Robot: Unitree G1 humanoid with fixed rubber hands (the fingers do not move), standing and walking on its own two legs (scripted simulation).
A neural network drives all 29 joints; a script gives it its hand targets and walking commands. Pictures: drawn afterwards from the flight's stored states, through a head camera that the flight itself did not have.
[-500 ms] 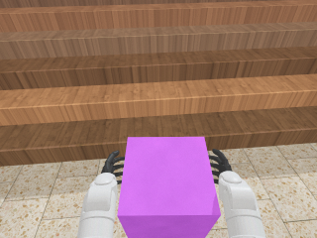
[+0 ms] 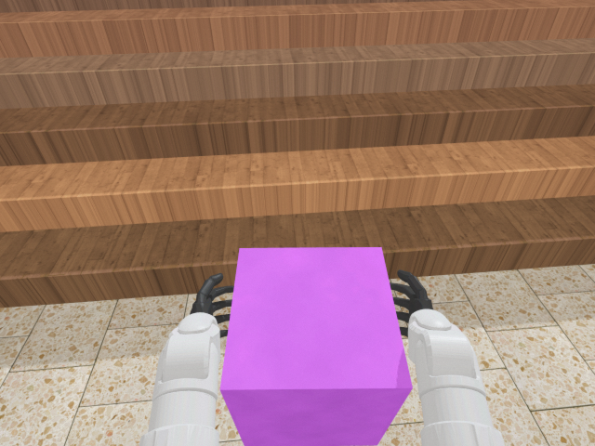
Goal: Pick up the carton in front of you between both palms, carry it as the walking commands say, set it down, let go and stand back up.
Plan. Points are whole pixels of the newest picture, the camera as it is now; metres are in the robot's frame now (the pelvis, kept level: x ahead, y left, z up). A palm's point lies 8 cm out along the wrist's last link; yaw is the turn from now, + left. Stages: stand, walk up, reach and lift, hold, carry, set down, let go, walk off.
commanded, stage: hold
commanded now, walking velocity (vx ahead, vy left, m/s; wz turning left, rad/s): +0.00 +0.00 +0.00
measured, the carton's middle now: (310, 350) +0.30 +0.00 -0.03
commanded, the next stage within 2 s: carry in 0.50 s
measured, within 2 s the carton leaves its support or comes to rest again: neither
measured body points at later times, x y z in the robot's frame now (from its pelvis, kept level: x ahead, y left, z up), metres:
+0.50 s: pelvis +0.01 +0.00 +0.00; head -0.04 +0.00 +0.45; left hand +0.31 +0.15 +0.04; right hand +0.31 -0.15 +0.04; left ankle +0.02 +0.13 -0.74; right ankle +0.03 -0.13 -0.74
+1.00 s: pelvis +0.15 +0.00 -0.02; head +0.13 +0.00 +0.43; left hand +0.42 +0.16 +0.05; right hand +0.42 -0.15 +0.04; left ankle +0.04 +0.12 -0.71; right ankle +0.05 -0.11 -0.74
